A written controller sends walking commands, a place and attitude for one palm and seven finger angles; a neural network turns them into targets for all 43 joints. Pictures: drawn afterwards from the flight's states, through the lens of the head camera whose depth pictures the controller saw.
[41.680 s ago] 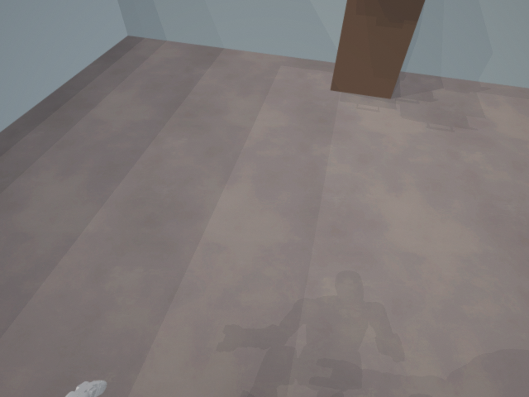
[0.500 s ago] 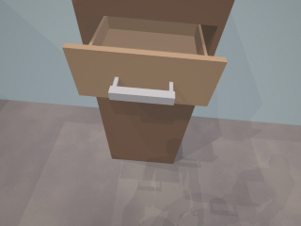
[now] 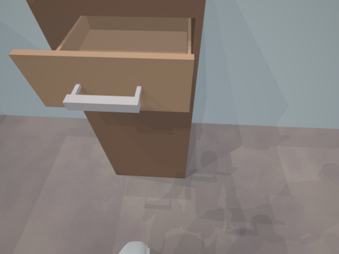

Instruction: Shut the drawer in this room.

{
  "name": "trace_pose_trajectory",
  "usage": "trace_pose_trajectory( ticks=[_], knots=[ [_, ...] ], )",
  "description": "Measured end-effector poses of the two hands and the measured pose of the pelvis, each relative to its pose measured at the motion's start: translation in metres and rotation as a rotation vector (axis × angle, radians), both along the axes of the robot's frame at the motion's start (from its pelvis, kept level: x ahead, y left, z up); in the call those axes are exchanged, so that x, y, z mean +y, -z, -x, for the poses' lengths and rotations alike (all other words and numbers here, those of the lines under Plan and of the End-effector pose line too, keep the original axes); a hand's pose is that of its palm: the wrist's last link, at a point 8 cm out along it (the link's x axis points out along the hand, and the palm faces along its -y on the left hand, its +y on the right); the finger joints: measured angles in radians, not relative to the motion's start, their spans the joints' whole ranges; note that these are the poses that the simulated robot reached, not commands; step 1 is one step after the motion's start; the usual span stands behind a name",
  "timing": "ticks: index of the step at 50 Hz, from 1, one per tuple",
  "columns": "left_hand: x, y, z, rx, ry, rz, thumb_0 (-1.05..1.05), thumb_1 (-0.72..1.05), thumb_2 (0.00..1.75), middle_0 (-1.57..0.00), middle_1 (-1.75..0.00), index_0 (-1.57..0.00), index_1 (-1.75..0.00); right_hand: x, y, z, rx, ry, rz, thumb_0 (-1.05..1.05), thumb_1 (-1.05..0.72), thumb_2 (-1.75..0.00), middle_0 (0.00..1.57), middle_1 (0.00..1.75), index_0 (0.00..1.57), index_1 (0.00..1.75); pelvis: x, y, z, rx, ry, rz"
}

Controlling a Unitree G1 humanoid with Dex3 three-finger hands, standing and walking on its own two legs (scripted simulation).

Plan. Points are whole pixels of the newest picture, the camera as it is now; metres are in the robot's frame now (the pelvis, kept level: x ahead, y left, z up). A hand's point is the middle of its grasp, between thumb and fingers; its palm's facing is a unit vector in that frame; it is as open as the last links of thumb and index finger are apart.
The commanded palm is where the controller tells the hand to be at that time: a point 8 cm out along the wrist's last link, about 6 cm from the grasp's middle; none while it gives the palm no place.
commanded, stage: come to a stop and stand still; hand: left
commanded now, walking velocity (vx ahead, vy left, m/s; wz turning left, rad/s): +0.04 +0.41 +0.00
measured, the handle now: (105, 96) +0.41 +0.18 +0.15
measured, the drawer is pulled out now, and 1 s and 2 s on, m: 0.17 0.17 0.17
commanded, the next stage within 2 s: look again from close up in 0.94 s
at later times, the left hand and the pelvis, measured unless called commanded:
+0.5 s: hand out of the picture +0.00 +0.14 -0.16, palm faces +0.05 -0.98 -0.20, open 7.3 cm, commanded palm none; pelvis +0.01 -0.03 +0.02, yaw +0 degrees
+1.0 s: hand out of the picture +0.08 +0.16 -0.15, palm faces +0.01 -0.98 -0.21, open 7.3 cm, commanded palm none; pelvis +0.02 -0.02 +0.01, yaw -1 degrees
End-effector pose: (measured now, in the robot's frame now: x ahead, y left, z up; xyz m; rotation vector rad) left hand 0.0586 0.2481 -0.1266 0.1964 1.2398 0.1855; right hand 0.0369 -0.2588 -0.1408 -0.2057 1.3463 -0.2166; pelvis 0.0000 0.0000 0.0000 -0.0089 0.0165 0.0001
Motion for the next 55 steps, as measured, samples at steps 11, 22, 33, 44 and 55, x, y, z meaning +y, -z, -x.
trace_pose_trajectory(
  ticks=[11, 22, 33, 44, 55],
  knots=[
    [-0.054, 0.020, 0.026, 0.071, -0.038, 0.103, 0.00, 0.93, 0.90, -0.20, -0.30, -0.20, -0.30, -0.001, -0.026, -0.031, -0.103, -0.053, -0.013, 0.00, -0.91, -0.90, 0.20, 0.29, 0.19, 0.30, -0.027, -0.009, -0.009, -0.026, 0.010, 0.014],
    [-0.057, 0.003, 0.060, 0.148, -0.059, 0.062, 0.00, 0.92, 0.90, -0.20, -0.30, -0.20, -0.30, 0.002, -0.017, -0.029, -0.075, -0.067, -0.072, 0.00, -0.94, -0.90, 0.20, 0.30, 0.20, 0.30, -0.031, -0.015, -0.006, -0.019, 0.004, -0.010],
    [-0.044, -0.003, 0.042, 0.106, -0.005, 0.009, 0.00, 0.91, 0.90, -0.20, -0.30, -0.20, -0.30, -0.012, -0.014, -0.008, -0.066, -0.032, -0.056, 0.00, -0.92, -0.90, 0.20, 0.30, 0.20, 0.30, -0.030, -0.012, -0.016, -0.011, -0.003, -0.005],
    [-0.041, -0.006, -0.013, -0.055, 0.030, 0.019, 0.00, 0.91, 0.90, -0.20, -0.30, -0.20, -0.30, 0.006, -0.012, -0.006, -0.087, -0.022, -0.074, 0.01, -0.91, -0.90, 0.20, 0.30, 0.20, 0.30, -0.022, -0.012, -0.021, -0.054, 0.015, -0.003],
    [-0.035, -0.001, 0.007, -0.010, 0.025, 0.047, 0.00, 0.93, 0.90, -0.20, -0.30, -0.20, -0.30, 0.023, -0.016, 0.016, -0.049, -0.002, -0.074, 0.01, -0.92, -0.90, 0.20, 0.30, 0.20, 0.30, -0.009, -0.016, -0.013, -0.064, 0.025, 0.003]
  ],
)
